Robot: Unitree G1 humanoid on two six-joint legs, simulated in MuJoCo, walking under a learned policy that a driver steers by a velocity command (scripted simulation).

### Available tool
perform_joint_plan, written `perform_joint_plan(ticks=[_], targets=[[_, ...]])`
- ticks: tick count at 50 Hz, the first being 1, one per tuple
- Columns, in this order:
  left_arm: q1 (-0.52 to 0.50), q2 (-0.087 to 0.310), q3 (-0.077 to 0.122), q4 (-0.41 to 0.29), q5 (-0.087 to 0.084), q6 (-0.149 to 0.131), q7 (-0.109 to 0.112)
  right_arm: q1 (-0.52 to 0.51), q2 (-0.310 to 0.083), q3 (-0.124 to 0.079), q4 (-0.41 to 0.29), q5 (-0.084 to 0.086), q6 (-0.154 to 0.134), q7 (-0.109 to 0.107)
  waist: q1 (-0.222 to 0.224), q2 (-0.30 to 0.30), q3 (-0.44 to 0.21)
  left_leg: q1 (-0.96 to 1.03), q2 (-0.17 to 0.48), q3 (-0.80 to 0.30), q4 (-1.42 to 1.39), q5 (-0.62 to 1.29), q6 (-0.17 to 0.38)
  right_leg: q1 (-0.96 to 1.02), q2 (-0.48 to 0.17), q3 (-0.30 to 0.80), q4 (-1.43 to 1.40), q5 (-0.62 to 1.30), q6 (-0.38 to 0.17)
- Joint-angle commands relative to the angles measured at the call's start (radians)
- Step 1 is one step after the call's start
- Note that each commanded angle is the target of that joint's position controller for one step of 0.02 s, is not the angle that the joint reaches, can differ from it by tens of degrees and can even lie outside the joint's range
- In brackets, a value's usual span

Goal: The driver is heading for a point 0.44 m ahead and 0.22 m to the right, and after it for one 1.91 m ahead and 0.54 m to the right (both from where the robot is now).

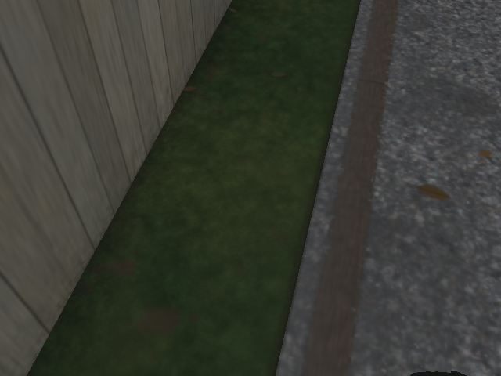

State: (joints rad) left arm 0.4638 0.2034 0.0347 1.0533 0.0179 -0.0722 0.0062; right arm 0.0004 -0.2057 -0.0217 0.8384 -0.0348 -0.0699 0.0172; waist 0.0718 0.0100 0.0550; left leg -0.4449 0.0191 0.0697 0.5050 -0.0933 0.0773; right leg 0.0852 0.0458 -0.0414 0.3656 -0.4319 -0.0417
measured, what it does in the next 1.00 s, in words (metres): walks ahead, turning right: right foot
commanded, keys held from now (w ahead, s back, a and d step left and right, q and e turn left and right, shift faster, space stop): w+e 0.56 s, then e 0.22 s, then no key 0.22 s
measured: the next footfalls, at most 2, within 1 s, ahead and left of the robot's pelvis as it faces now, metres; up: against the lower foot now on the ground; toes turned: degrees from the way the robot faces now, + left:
right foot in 0.54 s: +0.40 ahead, -0.13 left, +0.00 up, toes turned -23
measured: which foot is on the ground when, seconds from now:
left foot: down 0.00-0.56, up 0.58-1.00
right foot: down 0.00-0.00, up 0.02-0.52, down 0.54-1.00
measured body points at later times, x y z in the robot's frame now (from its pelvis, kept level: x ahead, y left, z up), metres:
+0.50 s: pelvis +0.25 -0.01 +0.00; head +0.28 -0.03 +0.45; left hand +0.49 +0.15 -0.11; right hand +0.14 -0.24 -0.14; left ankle +0.12 +0.10 -0.72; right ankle +0.36 -0.13 -0.71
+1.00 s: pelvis +0.44 -0.09 +0.02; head +0.47 -0.12 +0.46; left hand +0.61 +0.14 -0.11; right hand +0.44 -0.38 -0.11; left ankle +0.60 -0.03 -0.69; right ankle +0.36 -0.11 -0.72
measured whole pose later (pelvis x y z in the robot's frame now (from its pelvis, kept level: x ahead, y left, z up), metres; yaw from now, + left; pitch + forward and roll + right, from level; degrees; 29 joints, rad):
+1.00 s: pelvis +0.44 -0.09 +0.02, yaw -31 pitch +0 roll -1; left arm 0.30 0.27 0.06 0.90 0.02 -0.01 0.02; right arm 0.12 -0.26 -0.03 0.83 -0.01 0.00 -0.01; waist 0.05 0.04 0.09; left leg -0.53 0.04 -0.01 0.76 -0.17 -0.01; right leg -0.08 0.16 0.09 0.36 -0.27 -0.12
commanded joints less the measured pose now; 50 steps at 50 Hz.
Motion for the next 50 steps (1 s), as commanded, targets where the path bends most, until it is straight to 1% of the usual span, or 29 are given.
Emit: perform_joint_plan(ticks=[1, 2, 3, 4, 6, 8, 9, 11, 16, 18, 21, 24, 25, 26, 27, 28, 29, 30, 31, 32, 33, 34, 35, 37, 40, 42, 44, 47, 50], targets=[[0.083, 0.015, -0.004, -0.092, -0.051, -0.01, -0.004, 0.486, -0.315, -0.096, 0.07, -0.036, -0.017, -0.029, -0.18, 0.253, -0.365, 0.819, 0.426, -0.587, -0.147, -0.19, 0.184, -0.597, 0.004, -0.028, 0.776, 0.074, -0.038], [0.036, 0.133, 0.028, -0.074, -0.021, 0.001, 0.006, 0.424, -0.255, -0.085, 0.056, -0.004, -0.002, -0.023, -0.174, 0.123, -0.334, 0.718, 0.422, -0.686, -0.229, -0.259, 0.177, -0.672, -0.013, 0.084, 0.883, -0.068, -0.056], [-0.036, 0.138, 0.037, -0.092, -0.015, 0.004, 0.002, 0.311, -0.188, -0.066, 0.039, 0.005, 0.0, -0.021, -0.13, 0.068, -0.175, 0.569, 0.381, -0.523, -0.254, -0.285, 0.145, -0.697, -0.067, 0.104, 0.885, 0.017, -0.064], [-0.076, 0.113, 0.034, -0.099, -0.015, 0.005, -0.005, 0.247, -0.132, -0.052, 0.03, 0.007, -0.006, -0.019, -0.109, 0.043, -0.092, 0.447, 0.338, -0.405, -0.298, -0.223, 0.12, -0.68, -0.104, 0.098, 0.846, 0.085, -0.061], [-0.077, 0.085, 0.037, -0.097, 0.007, 0.029, -0.018, 0.227, -0.085, -0.039, 0.047, 0.014, -0.019, -0.027, -0.065, 0.078, -0.028, 0.317, 0.265, -0.23, -0.341, -0.108, 0.063, -0.619, -0.139, 0.09, 0.789, 0.136, -0.047], [-0.085, 0.058, 0.037, -0.104, 0.011, 0.052, -0.03, 0.264, -0.086, -0.04, 0.063, 0.019, -0.038, -0.028, -0.05, 0.069, -0.03, 0.295, 0.256, -0.153, -0.358, -0.017, 0.06, -0.612, -0.141, 0.078, 0.786, 0.171, -0.035], [-0.111, 0.053, 0.037, -0.116, 0.011, 0.059, -0.035, 0.278, -0.096, -0.043, 0.071, 0.023, -0.045, -0.029, -0.045, 0.065, -0.019, 0.298, 0.254, -0.117, -0.37, 0.011, 0.062, -0.642, -0.148, 0.073, 0.776, 0.2, -0.029], [-0.178, 0.053, 0.038, -0.143, 0.012, 0.068, -0.043, 0.306, -0.105, -0.046, 0.082, 0.022, -0.052, -0.03, -0.048, 0.058, -0.001, 0.315, 0.248, -0.055, -0.383, 0.049, 0.063, -0.712, -0.16, 0.063, 0.743, 0.271, -0.019], [-0.36, 0.041, 0.024, -0.215, 0.01, 0.065, -0.06, 0.357, -0.104, -0.044, 0.104, 0.017, -0.051, -0.033, -0.075, 0.053, 0.043, 0.349, 0.216, 0.08, -0.382, 0.157, 0.056, -0.741, -0.146, 0.006, 0.482, 0.431, -0.007], [-0.429, 0.037, 0.016, -0.243, 0.013, 0.065, -0.066, 0.389, -0.12, -0.047, 0.115, 0.018, -0.049, -0.037, -0.094, 0.054, 0.051, 0.387, 0.23, 0.115, -0.375, 0.213, 0.054, -0.718, -0.134, -0.038, 0.386, 0.45, -0.02], [-0.487, 0.05, 0.016, -0.275, 0.019, 0.063, -0.072, 0.438, -0.136, -0.052, 0.134, 0.014, -0.036, -0.045, -0.108, 0.054, 0.058, 0.493, 0.258, 0.155, -0.328, 0.327, 0.049, -0.709, -0.113, -0.079, 0.306, 0.388, -0.055], [-0.443, 0.073, 0.027, -0.274, 0.022, 0.063, -0.065, 0.431, -0.168, -0.061, 0.136, 0.01, -0.016, -0.053, -0.074, 0.085, 0.015, 0.568, 0.268, 0.203, -0.166, 0.714, 0.035, -0.602, -0.036, -0.13, 0.271, 0.243, -0.11], [-0.377, 0.086, 0.036, -0.258, 0.022, 0.061, -0.06, 0.425, -0.185, -0.066, 0.134, 0.01, -0.006, -0.053, -0.045, 0.094, -0.024, 0.578, 0.269, 0.211, -0.051, 0.829, 0.034, -0.53, 0.001, -0.141, 0.26, 0.187, -0.133], [-0.277, 0.106, 0.049, -0.23, 0.022, 0.054, -0.053, 0.42, -0.199, -0.07, 0.128, 0.011, 0.006, -0.051, -0.007, 0.09, -0.085, 0.558, 0.267, 0.214, 0.116, 0.833, 0.03, -0.416, 0.037, -0.14, 0.222, 0.162, -0.159], [-0.119, 0.146, 0.071, -0.182, 0.031, 0.045, -0.04, 0.402, -0.201, -0.07, 0.113, 0.014, 0.012, -0.045, 0.068, 0.039, -0.168, 0.431, 0.249, 0.228, 0.365, 0.671, -0.001, -0.191, 0.036, -0.085, 0.129, 0.191, -0.197], [-0.044, 0.261, 0.103, -0.173, 0.041, 0.042, -0.024, 0.419, -0.116, -0.052, 0.062, 0.024, 0.009, -0.037, 0.066, -0.121, -0.271, 0.096, 0.17, 0.219, 0.702, 0.08, -0.046, 0.099, -0.23, 0.286, 0.099, 0.09, -0.285], [-0.083, 0.333, 0.116, -0.202, 0.012, 0.054, -0.021, 0.365, -0.119, -0.057, -0.013, 0.03, -0.004, -0.021, 0.027, -0.217, -0.322, -0.212, -0.049, 0.05, 0.969, -0.483, -0.1, 0.221, -0.415, 0.799, -0.071, 0.258, -0.415], [-0.108, 0.305, 0.109, -0.198, -0.003, 0.062, -0.013, 0.25, -0.154, -0.061, -0.03, 0.024, -0.011, -0.021, 0.035, -0.044, -0.202, -0.303, 0.026, -0.074, 0.956, -0.385, -0.092, 0.146, -0.388, 0.62, -0.074, 0.462, -0.378], [-0.163, 0.255, 0.096, -0.199, -0.01, 0.057, -0.006, 0.254, -0.131, -0.052, -0.03, 0.038, -0.022, -0.024, -0.005, -0.021, -0.11, -0.27, 0.06, -0.075, 0.887, -0.297, -0.089, 0.016, -0.363, 0.471, -0.055, 0.698, -0.347], [-0.214, 0.208, 0.084, -0.205, -0.013, 0.05, -0.003, 0.287, -0.126, -0.053, -0.007, 0.033, -0.02, -0.031, -0.055, 0.031, -0.059, -0.199, 0.088, -0.08, 0.798, -0.271, -0.092, -0.095, -0.299, 0.354, -0.049, 0.874, -0.295], [-0.246, 0.18, 0.074, -0.21, -0.024, 0.045, 0.0, 0.303, -0.13, -0.056, -0.005, 0.011, -0.003, -0.034, -0.087, 0.027, -0.047, -0.143, 0.097, -0.085, 0.741, -0.268, -0.103, -0.166, -0.249, 0.281, -0.048, 0.936, -0.265], [-0.262, 0.162, 0.066, -0.217, -0.025, 0.039, 0.0, 0.324, -0.124, -0.055, 0.0, -0.005, 0.018, -0.033, -0.105, 0.01, -0.065, -0.089, 0.098, -0.086, 0.702, -0.261, -0.113, -0.209, -0.218, 0.242, -0.048, 0.979, -0.244], [-0.251, 0.167, 0.064, -0.218, -0.025, 0.032, -0.003, 0.327, -0.118, -0.055, -0.007, -0.008, 0.035, -0.031, -0.113, 0.002, -0.083, -0.074, 0.087, -0.08, 0.678, -0.259, -0.124, -0.218, -0.201, 0.229, -0.04, 1.043, -0.24], [-0.218, 0.204, 0.072, -0.216, -0.019, 0.027, -0.004, 0.315, -0.103, -0.051, -0.022, -0.002, 0.055, -0.028, -0.114, -0.019, -0.105, -0.084, 0.072, -0.068, 0.621, -0.219, -0.138, -0.227, -0.176, 0.209, -0.027, 1.119, -0.232], [-0.163, 0.218, 0.073, -0.21, -0.016, 0.043, 0.001, 0.235, -0.113, -0.046, -0.054, 0.0, 0.069, -0.022, -0.082, -0.047, -0.111, -0.131, 0.062, -0.065, 0.532, -0.148, -0.14, -0.196, -0.162, 0.215, -0.02, 1.103, -0.198], [-0.143, 0.204, 0.067, -0.208, -0.015, 0.051, 0.004, 0.185, -0.121, -0.043, -0.068, 0.006, 0.072, -0.02, -0.06, -0.068, -0.101, -0.143, 0.059, -0.068, 0.457, -0.099, -0.129, -0.17, -0.158, 0.22, -0.019, 1.07, -0.167], [-0.119, 0.21, 0.066, -0.198, -0.013, 0.054, 0.011, 0.143, -0.131, -0.037, -0.075, 0.016, 0.07, -0.026, -0.041, -0.082, -0.09, -0.149, 0.056, -0.079, 0.39, -0.051, -0.115, -0.129, -0.175, 0.241, -0.027, 1.033, -0.14], [-0.11, 0.202, 0.059, -0.186, -0.005, 0.058, 0.019, 0.11, -0.14, -0.03, -0.075, 0.021, 0.063, -0.028, -0.024, -0.087, -0.074, -0.131, 0.036, -0.082, 0.299, -0.05, -0.096, -0.071, -0.187, 0.25, -0.004, 1.055, -0.134], [-0.127, 0.203, 0.053, -0.177, 0.004, 0.065, 0.024, 0.13, -0.149, -0.026, -0.059, 0.024, 0.052, -0.032, -0.03, -0.094, -0.059, -0.043, 0.003, -0.078, 0.197, -0.108, -0.069, -0.061, -0.192, 0.262, 0.047, 1.097, -0.134]])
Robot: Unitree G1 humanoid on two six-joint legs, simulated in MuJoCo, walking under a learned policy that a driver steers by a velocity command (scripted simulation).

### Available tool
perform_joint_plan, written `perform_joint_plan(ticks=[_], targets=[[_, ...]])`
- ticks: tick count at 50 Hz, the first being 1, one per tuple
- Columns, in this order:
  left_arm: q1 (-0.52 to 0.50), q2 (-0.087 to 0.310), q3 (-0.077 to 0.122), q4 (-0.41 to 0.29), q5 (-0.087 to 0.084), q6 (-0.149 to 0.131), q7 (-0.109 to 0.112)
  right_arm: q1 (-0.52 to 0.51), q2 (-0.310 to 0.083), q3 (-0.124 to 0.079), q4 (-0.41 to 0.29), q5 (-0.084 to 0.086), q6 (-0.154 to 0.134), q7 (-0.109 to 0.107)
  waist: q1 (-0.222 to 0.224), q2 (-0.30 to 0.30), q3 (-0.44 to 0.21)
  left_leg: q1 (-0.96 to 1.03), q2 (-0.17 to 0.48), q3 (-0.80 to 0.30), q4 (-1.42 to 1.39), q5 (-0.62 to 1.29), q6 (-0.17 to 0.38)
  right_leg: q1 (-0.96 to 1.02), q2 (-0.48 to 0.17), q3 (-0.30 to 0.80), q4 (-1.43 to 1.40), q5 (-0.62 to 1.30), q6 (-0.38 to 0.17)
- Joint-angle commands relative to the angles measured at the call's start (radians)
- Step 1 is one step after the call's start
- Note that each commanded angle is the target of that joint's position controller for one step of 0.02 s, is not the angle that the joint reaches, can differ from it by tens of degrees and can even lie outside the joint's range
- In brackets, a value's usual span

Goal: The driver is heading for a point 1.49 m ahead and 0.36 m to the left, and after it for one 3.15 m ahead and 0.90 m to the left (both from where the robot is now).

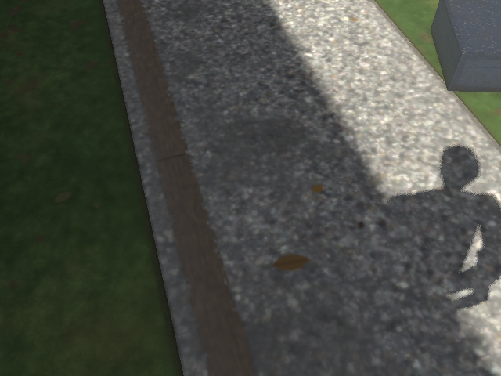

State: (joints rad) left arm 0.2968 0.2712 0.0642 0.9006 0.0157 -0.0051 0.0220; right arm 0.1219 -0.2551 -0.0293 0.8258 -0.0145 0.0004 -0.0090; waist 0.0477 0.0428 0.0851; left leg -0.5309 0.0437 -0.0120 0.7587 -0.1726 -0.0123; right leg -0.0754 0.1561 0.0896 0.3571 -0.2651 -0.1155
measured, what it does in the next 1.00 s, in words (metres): steps on the spot: left foot, then right foot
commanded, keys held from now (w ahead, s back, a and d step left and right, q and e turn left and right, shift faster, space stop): no key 0.98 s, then w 0.02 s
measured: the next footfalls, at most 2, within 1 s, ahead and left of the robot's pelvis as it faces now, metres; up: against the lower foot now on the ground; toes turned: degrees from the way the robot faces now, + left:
left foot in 0.08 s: +0.14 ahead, +0.11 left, +0.00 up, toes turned -1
right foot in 0.40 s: +0.06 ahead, -0.10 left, +0.00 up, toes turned +3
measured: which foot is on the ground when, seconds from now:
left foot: up 0.00-0.06, down 0.08-1.00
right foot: down 0.00-0.08, up 0.10-0.38, down 0.40-1.00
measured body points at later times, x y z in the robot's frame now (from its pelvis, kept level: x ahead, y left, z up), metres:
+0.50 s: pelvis +0.05 +0.01 +0.00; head +0.05 +0.01 +0.45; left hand +0.09 +0.27 -0.14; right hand +0.13 -0.24 -0.14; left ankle +0.10 +0.11 -0.74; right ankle +0.02 -0.10 -0.74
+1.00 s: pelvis +0.07 -0.01 +0.01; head +0.07 -0.01 +0.46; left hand +0.08 +0.24 -0.15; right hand +0.07 -0.25 -0.15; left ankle +0.10 +0.12 -0.74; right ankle +0.02 -0.10 -0.74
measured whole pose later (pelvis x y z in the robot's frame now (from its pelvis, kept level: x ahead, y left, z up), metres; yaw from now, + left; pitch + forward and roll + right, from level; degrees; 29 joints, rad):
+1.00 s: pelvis +0.07 -0.01 +0.01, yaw -1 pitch -1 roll +0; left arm 0.24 0.21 -0.02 1.15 0.00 -0.01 0.04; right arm 0.25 -0.21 0.02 1.11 -0.01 0.00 -0.03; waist -0.02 0.01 0.02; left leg -0.20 0.01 -0.01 0.36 -0.14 -0.01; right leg -0.06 0.07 0.06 0.34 -0.25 -0.05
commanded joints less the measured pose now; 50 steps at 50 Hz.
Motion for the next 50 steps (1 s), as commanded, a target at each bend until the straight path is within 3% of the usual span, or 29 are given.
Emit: perform_joint_plan(ticks=[1, 3, 4, 5, 6, 7, 9, 11, 16, 18, 20, 21, 22, 23, 25, 37, 49, 50], targets=[[0.022, 0.138, 0.022, -0.024, 0.007, -0.002, 0.01, 0.036, -0.105, -0.019, -0.034, 0.005, -0.023, -0.01, -0.019, -0.128, -0.087, 0.1, -0.035, 0.006, -0.107, -0.051, 0.035, 0.087, -0.301, 0.137, 0.083, 0.948, -0.056], [-0.021, 0.145, 0.019, -0.02, -0.01, -0.005, 0.015, 0.133, -0.112, -0.023, 0.004, 0.0, -0.036, -0.02, -0.08, -0.109, -0.092, 0.259, -0.053, 0.014, -0.311, 0.044, 0.065, 0.065, -0.277, 0.143, 0.184, 0.957, -0.022], [-0.039, 0.135, 0.011, -0.029, -0.023, -0.012, 0.016, 0.195, -0.129, -0.026, 0.022, -0.007, -0.051, -0.026, -0.114, -0.054, -0.132, 0.418, 0.02, -0.057, -0.41, 0.351, 0.086, 0.0, -0.235, 0.128, 0.279, 0.835, 0.014], [0.038, 0.091, -0.002, -0.046, -0.021, -0.018, 0.013, 0.203, -0.199, -0.032, 0.009, -0.004, -0.057, -0.034, -0.057, 0.101, -0.217, 0.584, 0.254, -0.274, -0.354, 0.875, 0.17, -0.124, -0.119, 0.058, 0.445, 0.312, 0.05], [0.094, 0.092, 0.002, -0.006, -0.019, 0.008, 0.02, 0.162, -0.156, -0.014, 0.002, 0.022, -0.036, -0.03, -0.056, 0.191, -0.289, 0.583, 0.365, -0.406, -0.356, 1.012, 0.307, -0.191, -0.001, 0.011, 0.55, -0.351, 0.072], [0.071, 0.118, 0.007, 0.02, 0.001, 0.025, 0.023, 0.129, -0.105, 0.006, 0.001, 0.022, -0.031, -0.023, -0.04, 0.08, -0.229, 0.495, 0.335, -0.378, -0.392, 0.813, 0.312, -0.204, -0.028, 0.053, 0.626, -0.394, 0.075], [0.024, 0.094, 0.001, 0.041, -0.001, 0.041, 0.015, 0.035, -0.076, 0.024, -0.005, 0.005, -0.025, -0.025, -0.012, 0.041, -0.128, 0.358, 0.228, -0.249, -0.466, 0.486, 0.238, -0.187, -0.071, 0.059, 0.589, -0.29, 0.096], [0.022, 0.075, -0.012, 0.067, 0.002, 0.057, 0.006, 0.008, -0.087, 0.028, 0.009, 0.002, -0.026, -0.03, 0.0, 0.101, -0.099, 0.293, 0.154, -0.167, -0.508, 0.324, 0.194, -0.127, -0.085, 0.016, 0.489, -0.219, 0.126], [-0.031, 0.062, -0.029, 0.109, -0.005, 0.064, 0.009, 0.047, -0.129, 0.023, 0.056, 0.007, -0.02, -0.025, -0.034, 0.098, -0.116, 0.321, 0.143, -0.187, -0.511, 0.052, 0.177, -0.079, -0.112, -0.045, 0.218, -0.132, 0.125], [-0.024, 0.054, -0.037, 0.133, -0.004, 0.054, 0.009, 0.033, -0.131, 0.021, 0.065, 0.01, -0.011, -0.024, -0.016, 0.076, -0.098, 0.268, 0.127, -0.184, -0.51, -0.065, 0.135, -0.009, -0.124, -0.05, 0.053, 0.03, 0.107], [-0.058, 0.094, -0.039, 0.13, 0.01, 0.036, 0.011, 0.055, -0.12, 0.018, 0.073, 0.012, -0.01, -0.019, -0.043, 0.028, -0.075, 0.227, 0.096, -0.177, -0.505, -0.162, 0.069, 0.005, -0.205, 0.065, -0.024, 0.104, 0.084], [-0.083, 0.122, -0.036, 0.138, -0.002, 0.029, 0.008, 0.068, -0.111, 0.015, 0.075, 0.019, -0.006, -0.016, -0.077, -0.039, -0.038, 0.261, 0.043, -0.126, -0.514, -0.159, 0.055, -0.107, -0.223, 0.09, -0.017, 0.062, 0.061], [-0.089, 0.096, -0.043, 0.147, -0.01, 0.019, 0.005, 0.057, -0.098, 0.018, 0.087, 0.016, -0.003, -0.014, -0.071, -0.072, -0.031, 0.346, 0.031, -0.101, -0.485, -0.09, 0.049, -0.181, -0.229, 0.101, -0.051, 0.017, 0.056], [-0.081, 0.071, -0.05, 0.158, -0.014, 0.008, 0.006, 0.062, -0.093, 0.016, 0.102, 0.012, 0.002, -0.01, -0.069, -0.064, -0.035, 0.406, 0.03, -0.091, -0.454, -0.025, 0.049, -0.201, -0.237, 0.107, -0.086, 0.003, 0.063], [-0.084, 0.081, -0.051, 0.173, -0.013, -0.003, 0.014, 0.084, -0.088, 0.015, 0.125, 0.009, 0.0, -0.007, -0.082, -0.096, -0.047, 0.444, 0.037, -0.085, -0.431, 0.062, 0.052, -0.188, -0.235, 0.105, -0.11, 0.048, 0.069], [-0.035, 0.065, -0.061, 0.223, -0.015, -0.003, 0.021, 0.11, -0.069, 0.028, 0.219, 0.009, -0.004, -0.013, -0.064, -0.05, -0.039, 0.394, 0.04, -0.076, -0.446, 0.091, 0.029, -0.105, -0.233, 0.084, -0.107, 0.127, 0.05], [-0.007, 0.043, -0.067, 0.242, -0.015, -0.004, 0.025, 0.155, -0.048, 0.036, 0.27, 0.009, -0.003, -0.022, -0.064, -0.045, -0.037, 0.388, 0.046, -0.073, -0.43, 0.12, 0.026, -0.084, -0.227, 0.07, -0.093, 0.191, 0.044], [0.006, 0.038, -0.069, 0.246, -0.013, -0.004, 0.025, 0.16, -0.042, 0.037, 0.275, 0.008, -0.002, -0.022, -0.061, -0.05, -0.056, 0.397, 0.036, -0.066, -0.429, 0.053, 0.027, -0.08, -0.221, 0.072, -0.109, 0.097, 0.04]])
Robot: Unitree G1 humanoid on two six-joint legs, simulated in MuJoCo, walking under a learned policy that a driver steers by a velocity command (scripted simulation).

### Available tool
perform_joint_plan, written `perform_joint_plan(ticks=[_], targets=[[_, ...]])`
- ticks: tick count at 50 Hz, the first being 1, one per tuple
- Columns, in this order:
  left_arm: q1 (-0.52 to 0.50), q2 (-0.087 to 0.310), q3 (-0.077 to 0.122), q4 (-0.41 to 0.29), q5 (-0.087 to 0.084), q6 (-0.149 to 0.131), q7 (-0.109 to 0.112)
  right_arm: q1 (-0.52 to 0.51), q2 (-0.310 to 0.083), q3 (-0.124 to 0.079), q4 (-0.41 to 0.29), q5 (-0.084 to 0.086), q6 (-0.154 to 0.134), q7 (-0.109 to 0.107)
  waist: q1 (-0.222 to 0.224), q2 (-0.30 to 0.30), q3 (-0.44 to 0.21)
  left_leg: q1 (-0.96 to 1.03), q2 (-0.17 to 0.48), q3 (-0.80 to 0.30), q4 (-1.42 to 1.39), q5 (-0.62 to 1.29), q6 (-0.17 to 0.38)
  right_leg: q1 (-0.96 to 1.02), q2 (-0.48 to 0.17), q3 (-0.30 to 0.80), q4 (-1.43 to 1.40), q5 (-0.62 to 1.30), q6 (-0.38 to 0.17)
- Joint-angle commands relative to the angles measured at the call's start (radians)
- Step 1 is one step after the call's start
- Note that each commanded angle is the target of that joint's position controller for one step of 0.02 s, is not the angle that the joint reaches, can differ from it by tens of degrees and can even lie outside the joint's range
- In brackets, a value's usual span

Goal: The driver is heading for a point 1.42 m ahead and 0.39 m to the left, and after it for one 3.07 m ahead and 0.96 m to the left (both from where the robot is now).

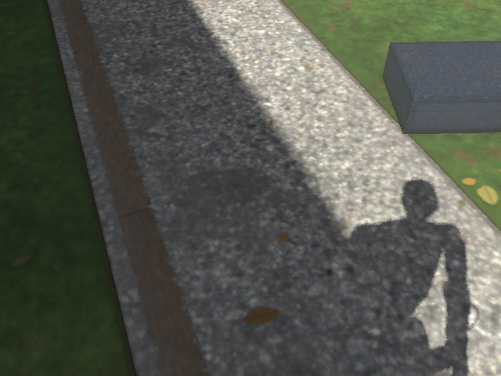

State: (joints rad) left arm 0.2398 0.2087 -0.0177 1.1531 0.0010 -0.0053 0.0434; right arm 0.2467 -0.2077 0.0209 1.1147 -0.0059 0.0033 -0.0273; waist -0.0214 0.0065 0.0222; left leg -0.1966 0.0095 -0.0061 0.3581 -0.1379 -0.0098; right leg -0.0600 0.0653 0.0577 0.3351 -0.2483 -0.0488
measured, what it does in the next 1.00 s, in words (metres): walks ahead: left foot, then right foot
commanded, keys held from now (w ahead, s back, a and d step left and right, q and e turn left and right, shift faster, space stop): w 1.00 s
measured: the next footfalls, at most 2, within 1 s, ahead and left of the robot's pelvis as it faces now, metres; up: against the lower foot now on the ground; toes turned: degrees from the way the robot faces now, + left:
left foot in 0.30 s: +0.15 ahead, +0.14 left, +0.00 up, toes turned +3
right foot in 0.78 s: +0.50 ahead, -0.02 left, +0.00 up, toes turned -4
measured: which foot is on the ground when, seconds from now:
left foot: down 0.00-0.06, up 0.08-0.28, down 0.30-0.80, up 0.82-1.00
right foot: down 0.00-0.30, up 0.32-0.76, down 0.78-1.00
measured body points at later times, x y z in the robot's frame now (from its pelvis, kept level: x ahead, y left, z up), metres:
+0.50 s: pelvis +0.16 +0.07 +0.00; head +0.17 +0.08 +0.45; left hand +0.21 +0.32 -0.16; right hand +0.13 -0.18 -0.14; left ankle +0.10 +0.13 -0.75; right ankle +0.15 -0.06 -0.67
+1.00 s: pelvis +0.45 +0.03 +0.00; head +0.46 +0.03 +0.45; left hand +0.44 +0.29 -0.15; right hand +0.51 -0.21 -0.15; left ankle +0.46 +0.18 -0.67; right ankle +0.46 -0.02 -0.75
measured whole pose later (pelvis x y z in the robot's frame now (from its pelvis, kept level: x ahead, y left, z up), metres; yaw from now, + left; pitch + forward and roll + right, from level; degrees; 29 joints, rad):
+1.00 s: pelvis +0.45 +0.03 +0.00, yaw +0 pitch -1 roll -1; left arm 0.33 0.21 0.05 1.06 0.01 -0.09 0.00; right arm 0.22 -0.22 -0.04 0.98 -0.04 -0.05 0.02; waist 0.00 0.03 0.05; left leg -0.53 0.09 -0.01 1.10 -0.25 0.07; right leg -0.15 0.09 -0.11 0.33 -0.17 -0.11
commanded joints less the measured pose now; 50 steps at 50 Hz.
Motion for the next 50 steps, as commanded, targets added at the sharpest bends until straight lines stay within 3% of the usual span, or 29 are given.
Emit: perform_joint_plan(ticks=[1, 3, 5, 7, 10, 12, 13, 14, 15, 16, 17, 18, 19, 20, 23, 28, 29, 33, 36, 37, 38, 39, 40, 41, 42, 43, 44, 46, 50], targets=[[0.084, 0.101, 0.014, 0.0, 0.006, -0.001, 0.001, 0.035, -0.102, -0.019, -0.014, -0.013, 0.0, 0.0, 0.016, -0.02, 0.009, 0.047, 0.046, -0.049, 0.004, -0.076, 0.032, -0.103, -0.127, 0.112, -0.102, -0.063, -0.038], [0.112, 0.152, 0.036, -0.004, 0.007, 0.011, -0.001, 0.005, -0.099, -0.027, -0.035, -0.022, 0.006, 0.009, 0.035, -0.101, 0.073, -0.078, -0.024, 0.017, 0.135, -0.294, 0.047, -0.134, -0.156, 0.198, -0.149, -0.422, -0.095], [0.152, 0.17, 0.052, -0.006, 0.011, 0.014, -0.005, -0.047, -0.074, -0.026, -0.07, -0.038, 0.002, 0.023, 0.06, -0.149, 0.174, -0.244, -0.027, 0.064, 0.277, -0.299, 0.057, -0.134, -0.272, 0.336, -0.225, -0.568, -0.167], [0.188, 0.156, 0.057, -0.004, 0.021, -0.001, -0.008, -0.093, -0.077, -0.032, -0.109, -0.037, -0.019, 0.032, 0.074, -0.141, 0.203, -0.363, 0.025, 0.036, 0.387, -0.301, 0.07, -0.074, -0.337, 0.397, -0.248, -0.461, -0.213], [0.187, 0.157, 0.068, -0.013, 0.023, -0.03, -0.01, -0.111, -0.097, -0.046, -0.147, -0.022, -0.056, 0.047, 0.058, -0.118, 0.168, -0.381, 0.044, 0.037, 0.339, -0.279, 0.078, 0.027, -0.319, 0.316, -0.2, -0.211, -0.206], [0.155, 0.165, 0.076, -0.026, 0.016, -0.048, -0.01, -0.073, -0.084, -0.049, -0.154, -0.004, -0.069, 0.047, 0.019, -0.129, 0.136, -0.25, 0.029, 0.054, 0.261, -0.195, 0.082, -0.022, -0.3, 0.259, -0.162, -0.062, -0.178], [0.114, 0.166, 0.077, -0.039, 0.008, -0.052, -0.012, 0.003, -0.073, -0.051, -0.135, -0.002, -0.071, 0.046, -0.032, -0.111, 0.115, -0.092, 0.002, 0.086, 0.162, -0.131, 0.086, -0.104, -0.269, 0.199, -0.109, 0.002, -0.15], [0.09, 0.159, 0.075, -0.052, 0.004, -0.056, -0.015, 0.126, -0.078, -0.062, -0.088, -0.001, -0.072, 0.041, -0.086, -0.064, 0.07, 0.118, -0.054, 0.111, 0.09, -0.096, 0.084, -0.197, -0.217, 0.143, 0.003, 0.114, -0.123], [0.082, 0.129, 0.066, -0.066, 0.007, -0.066, -0.021, 0.253, -0.136, -0.085, -0.049, -0.01, -0.078, 0.027, -0.135, 0.061, 0.009, 0.304, 0.023, -0.01, 0.008, -0.158, 0.096, -0.299, -0.133, 0.043, 0.239, 0.163, -0.085], [0.092, 0.043, 0.044, -0.113, 0.006, -0.076, -0.032, 0.406, -0.272, -0.117, -0.024, -0.012, -0.077, 0.018, -0.156, 0.352, -0.076, 0.459, 0.306, -0.47, -0.184, -0.4, 0.188, -0.516, 0.014, -0.1, 0.587, -0.123, -0.025], [0.073, 0.118, 0.062, -0.121, 0.035, -0.071, -0.033, 0.368, -0.211, -0.103, -0.007, -0.005, -0.061, 0.02, -0.1, 0.248, -0.027, 0.377, 0.367, -0.625, -0.227, -0.495, 0.225, -0.612, -0.012, -0.028, 0.77, -0.269, -0.044], [0.055, 0.112, 0.064, -0.121, 0.036, -0.07, -0.042, 0.23, -0.161, -0.088, -0.058, -0.007, -0.061, 0.024, -0.041, 0.1, 0.071, 0.271, 0.345, -0.526, -0.217, -0.499, 0.22, -0.641, -0.086, 0.0, 0.828, -0.175, -0.062], [0.056, 0.082, 0.057, -0.113, 0.028, -0.075, -0.054, 0.144, -0.132, -0.08, -0.088, -0.009, -0.069, 0.029, -0.012, 0.036, 0.103, 0.194, 0.301, -0.428, -0.231, -0.398, 0.212, -0.618, -0.122, 0.002, 0.816, -0.078, -0.061], [0.058, 0.071, 0.058, -0.111, 0.028, -0.076, -0.061, 0.115, -0.116, -0.073, -0.098, -0.008, -0.077, 0.029, 0.01, 0.023, 0.107, 0.161, 0.263, -0.343, -0.244, -0.288, 0.197, -0.591, -0.142, -0.006, 0.784, -0.025, -0.053], [0.062, 0.073, 0.064, -0.115, 0.039, -0.054, -0.069, 0.168, -0.09, -0.057, -0.07, -0.005, -0.1, 0.023, 0.028, 0.045, 0.075, 0.175, 0.2, -0.184, -0.234, 0.012, 0.183, -0.571, -0.142, -0.054, 0.745, 0.037, -0.018], [-0.145, 0.056, 0.061, -0.205, 0.036, -0.038, -0.072, 0.244, -0.086, -0.045, -0.041, -0.001, -0.106, 0.018, 0.001, 0.05, 0.118, 0.185, 0.175, -0.081, -0.233, 0.289, 0.203, -0.659, -0.129, -0.119, 0.565, 0.117, 0.026], [-0.182, 0.042, 0.053, -0.221, 0.03, -0.038, -0.076, 0.249, -0.087, -0.045, -0.038, -0.011, -0.104, 0.021, -0.001, 0.073, 0.115, 0.18, 0.159, -0.052, -0.23, 0.322, 0.201, -0.631, -0.121, -0.133, 0.488, 0.141, 0.025], [-0.287, 0.037, 0.045, -0.274, 0.022, -0.04, -0.078, 0.279, -0.097, -0.047, -0.025, -0.01, -0.106, 0.016, -0.019, 0.074, 0.131, 0.195, 0.177, -0.022, -0.225, 0.463, 0.195, -0.526, -0.081, -0.18, 0.294, 0.197, -0.011], [-0.209, 0.067, 0.06, -0.269, 0.021, -0.048, -0.065, 0.24, -0.118, -0.053, -0.028, -0.013, -0.107, 0.01, 0.037, 0.077, 0.077, 0.269, 0.199, 0.007, -0.098, 0.785, 0.177, -0.395, -0.036, -0.189, 0.245, 0.142, -0.071], [-0.11, 0.086, 0.071, -0.246, 0.018, -0.058, -0.056, 0.239, -0.121, -0.056, -0.024, -0.018, -0.106, 0.007, 0.079, 0.085, 0.014, 0.293, 0.197, 0.013, 0.035, 0.905, 0.161, -0.289, -0.006, -0.191, 0.237, 0.114, -0.091], [0.05, 0.105, 0.085, -0.193, 0.019, -0.068, -0.048, 0.219, -0.13, -0.058, -0.028, -0.016, -0.1, 0.006, 0.147, 0.076, -0.068, 0.267, 0.177, 0.031, 0.221, 0.896, 0.145, -0.122, 0.011, -0.191, 0.173, 0.137, -0.111], [0.204, 0.156, 0.106, -0.153, 0.038, -0.075, -0.036, 0.217, -0.122, -0.055, -0.042, -0.009, -0.099, 0.01, 0.203, 0.04, -0.153, 0.108, 0.142, 0.047, 0.466, 0.656, 0.133, 0.107, -0.097, -0.075, 0.14, 0.078, -0.146], [0.303, 0.27, 0.137, -0.149, 0.064, -0.074, -0.031, 0.329, -0.009, -0.034, -0.07, 0.025, -0.096, 0.026, 0.156, -0.173, -0.304, -0.232, -0.017, 0.091, 0.901, -0.002, 0.091, 0.401, -0.427, 0.423, 0.091, -0.051, -0.291], [0.241, 0.233, 0.132, -0.149, 0.026, -0.06, -0.046, 0.292, -0.085, -0.059, -0.063, 0.008, -0.093, 0.028, 0.147, -0.097, -0.322, -0.369, -0.083, -0.037, 1.053, -0.358, 0.106, 0.372, -0.466, 0.675, -0.063, -0.136, -0.328], [0.108, 0.196, 0.121, -0.169, 0.007, -0.059, -0.048, 0.186, -0.101, -0.068, -0.103, -0.002, -0.092, 0.027, 0.092, -0.07, -0.137, -0.446, -0.006, -0.057, 1.042, -0.266, 0.119, 0.214, -0.429, 0.507, -0.095, -0.215, -0.284], [0.035, 0.123, 0.103, -0.184, 0.007, -0.067, -0.052, 0.128, -0.094, -0.067, -0.12, -0.007, -0.098, 0.031, 0.072, -0.022, -0.042, -0.43, 0.034, -0.051, 0.976, -0.189, 0.121, 0.066, -0.391, 0.391, -0.141, -0.155, -0.252], [0.01, 0.084, 0.091, -0.18, 0.011, -0.076, -0.051, 0.118, -0.073, -0.069, -0.117, -0.012, -0.093, 0.033, 0.037, -0.009, 0.011, -0.38, 0.063, -0.051, 0.913, -0.159, 0.119, -0.038, -0.347, 0.295, -0.167, -0.062, -0.215], [0.034, 0.04, 0.074, -0.152, 0.013, -0.092, -0.044, 0.159, -0.031, -0.064, -0.106, -0.033, -0.065, 0.043, -0.012, -0.029, 0.028, -0.281, 0.086, -0.044, 0.829, -0.146, 0.095, -0.153, -0.289, 0.164, -0.192, 0.08, -0.177], [0.118, 0.094, 0.08, -0.126, 0.012, -0.111, -0.041, 0.044, -0.039, -0.068, -0.158, -0.036, -0.037, 0.054, -0.015, -0.041, 0.061, -0.377, 0.112, 0.003, 0.703, -0.049, 0.056, -0.146, -0.255, 0.062, -0.236, 0.188, -0.183]])
Keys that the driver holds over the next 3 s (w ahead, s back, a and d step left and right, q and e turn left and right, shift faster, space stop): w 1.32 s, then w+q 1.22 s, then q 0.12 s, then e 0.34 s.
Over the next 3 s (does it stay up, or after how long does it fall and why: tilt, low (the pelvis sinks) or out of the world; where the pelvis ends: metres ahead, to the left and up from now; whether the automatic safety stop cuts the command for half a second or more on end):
stays up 1.39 0.33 -0.02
